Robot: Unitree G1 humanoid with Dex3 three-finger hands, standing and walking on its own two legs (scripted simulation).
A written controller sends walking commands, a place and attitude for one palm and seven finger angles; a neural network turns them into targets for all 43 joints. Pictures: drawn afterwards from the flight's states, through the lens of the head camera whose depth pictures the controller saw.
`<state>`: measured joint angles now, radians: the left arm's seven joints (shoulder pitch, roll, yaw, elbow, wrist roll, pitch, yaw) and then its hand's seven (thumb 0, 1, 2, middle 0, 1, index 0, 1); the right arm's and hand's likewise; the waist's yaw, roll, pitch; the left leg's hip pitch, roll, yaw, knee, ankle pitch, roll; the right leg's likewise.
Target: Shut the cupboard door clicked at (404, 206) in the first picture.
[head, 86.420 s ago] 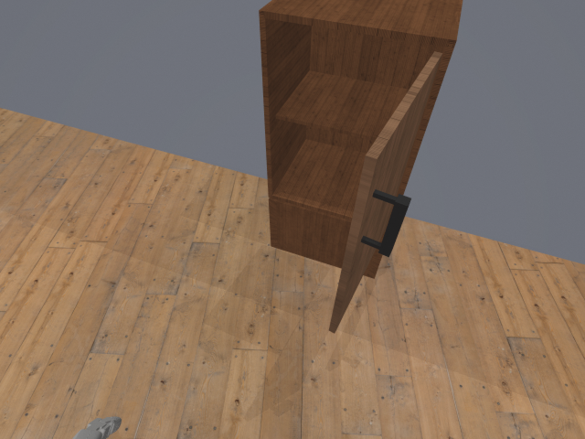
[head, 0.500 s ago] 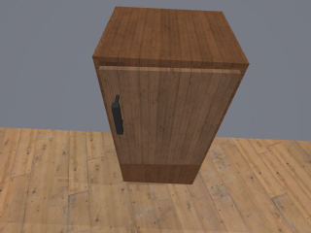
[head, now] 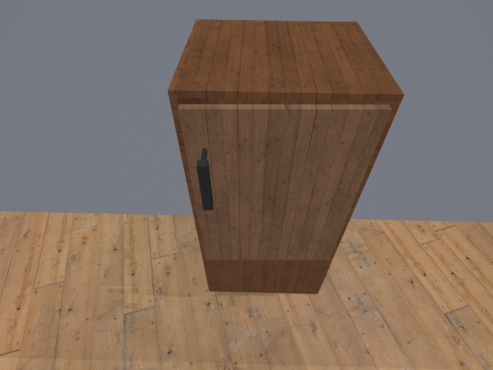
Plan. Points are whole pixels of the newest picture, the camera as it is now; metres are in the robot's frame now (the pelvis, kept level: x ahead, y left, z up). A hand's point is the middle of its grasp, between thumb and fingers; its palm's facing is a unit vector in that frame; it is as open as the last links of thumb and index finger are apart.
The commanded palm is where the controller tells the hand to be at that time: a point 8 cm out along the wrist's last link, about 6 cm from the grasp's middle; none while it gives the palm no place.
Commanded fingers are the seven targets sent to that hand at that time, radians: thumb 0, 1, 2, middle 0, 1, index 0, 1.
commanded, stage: look again from close up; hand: left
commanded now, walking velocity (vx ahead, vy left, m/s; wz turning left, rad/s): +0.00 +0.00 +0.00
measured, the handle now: (206, 179) +0.51 +0.13 -0.02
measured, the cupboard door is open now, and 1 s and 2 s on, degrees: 2 2 2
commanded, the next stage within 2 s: shuffle to correct the standing spot in 0.22 s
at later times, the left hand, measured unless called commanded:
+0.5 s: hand out of the picture +0.01 +0.17 -0.18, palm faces +0.02 -0.99 -0.17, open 7.4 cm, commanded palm none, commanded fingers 0.00 0.90 0.90 -0.20 -0.30 -0.20 -0.30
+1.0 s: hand out of the picture +0.03 +0.10 -0.20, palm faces +0.06 -0.99 -0.11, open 7.4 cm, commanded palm none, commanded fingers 0.00 0.90 0.90 -0.20 -0.30 -0.20 -0.30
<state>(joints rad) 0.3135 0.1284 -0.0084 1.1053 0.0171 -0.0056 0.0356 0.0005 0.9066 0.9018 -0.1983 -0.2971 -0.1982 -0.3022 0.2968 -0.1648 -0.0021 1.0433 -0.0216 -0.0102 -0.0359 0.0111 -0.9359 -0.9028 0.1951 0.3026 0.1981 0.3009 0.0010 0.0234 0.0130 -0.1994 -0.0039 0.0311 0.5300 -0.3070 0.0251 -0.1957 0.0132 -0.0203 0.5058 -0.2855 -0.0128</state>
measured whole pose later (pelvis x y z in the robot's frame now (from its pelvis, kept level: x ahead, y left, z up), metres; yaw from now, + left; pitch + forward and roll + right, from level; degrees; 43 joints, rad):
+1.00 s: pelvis +0.09 -0.05 -0.02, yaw +0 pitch +1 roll +0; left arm 0.38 0.15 0.03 1.07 0.02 0.04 0.02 0.00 0.91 0.90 -0.20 -0.30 -0.20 -0.30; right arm 0.14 -0.13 -0.02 0.99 -0.03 -0.03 -0.06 0.01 -0.91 -0.90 0.20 0.30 0.20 0.30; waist 0.02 -0.08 0.07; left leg -0.33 0.04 0.14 0.68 -0.34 0.05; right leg -0.27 0.08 -0.05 0.87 -0.52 -0.06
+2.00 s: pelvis +0.08 -0.10 -0.01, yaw +0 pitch +0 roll +1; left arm 0.31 0.15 -0.01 1.03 0.02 0.01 0.03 0.00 0.91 0.90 -0.20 -0.30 -0.20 -0.30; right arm 0.23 -0.20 -0.02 0.89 -0.01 0.00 -0.02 0.00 -0.94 -0.90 0.20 0.30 0.20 0.30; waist 0.01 0.09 0.01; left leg -0.26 -0.06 0.14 0.56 -0.29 0.09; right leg -0.27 -0.04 -0.04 0.63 -0.35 -0.01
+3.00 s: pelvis +0.12 -0.15 +0.00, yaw +1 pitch +0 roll +2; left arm 0.28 0.11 -0.01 1.12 0.01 0.00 0.05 0.01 0.92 0.90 -0.20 -0.30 -0.20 -0.30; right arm 0.26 -0.15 0.00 1.10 -0.02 0.00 -0.05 0.01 -0.92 -0.90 0.20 0.30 0.20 0.30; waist 0.02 0.02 0.06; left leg -0.15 -0.02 0.10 0.41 -0.26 0.01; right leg -0.16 0.02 -0.07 0.49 -0.34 -0.07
